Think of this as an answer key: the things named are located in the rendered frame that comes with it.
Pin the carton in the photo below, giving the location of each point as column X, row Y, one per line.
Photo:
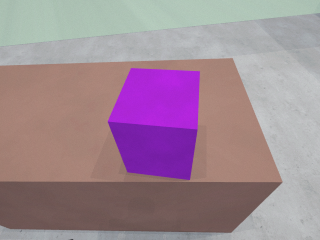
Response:
column 154, row 122

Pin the pedestal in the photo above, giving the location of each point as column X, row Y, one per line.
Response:
column 61, row 169

